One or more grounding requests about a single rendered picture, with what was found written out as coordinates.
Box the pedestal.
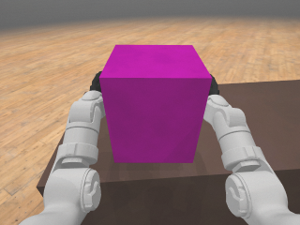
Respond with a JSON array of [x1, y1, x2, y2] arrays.
[[36, 80, 300, 225]]

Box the right robot hand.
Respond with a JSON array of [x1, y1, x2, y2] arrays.
[[208, 74, 219, 96]]

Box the left robot forearm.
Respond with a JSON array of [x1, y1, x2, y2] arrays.
[[43, 90, 106, 206]]

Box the carton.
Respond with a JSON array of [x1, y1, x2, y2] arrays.
[[99, 44, 213, 163]]

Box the right robot upper arm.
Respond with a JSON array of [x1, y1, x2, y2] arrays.
[[225, 171, 300, 225]]

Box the left robot upper arm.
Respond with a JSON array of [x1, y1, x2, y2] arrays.
[[19, 168, 101, 225]]

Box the left robot hand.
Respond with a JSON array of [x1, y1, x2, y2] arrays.
[[89, 70, 102, 93]]

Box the right robot forearm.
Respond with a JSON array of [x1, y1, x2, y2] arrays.
[[203, 95, 288, 206]]

